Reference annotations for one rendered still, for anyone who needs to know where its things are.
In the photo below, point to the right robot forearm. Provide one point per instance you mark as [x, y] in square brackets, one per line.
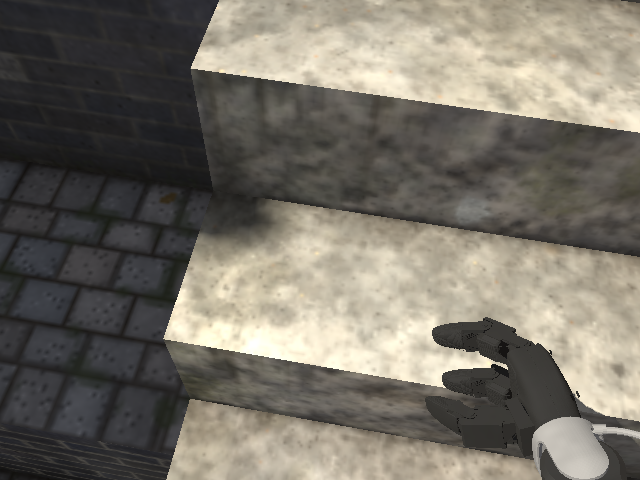
[566, 449]

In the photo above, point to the robot right hand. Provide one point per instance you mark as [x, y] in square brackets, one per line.
[532, 392]

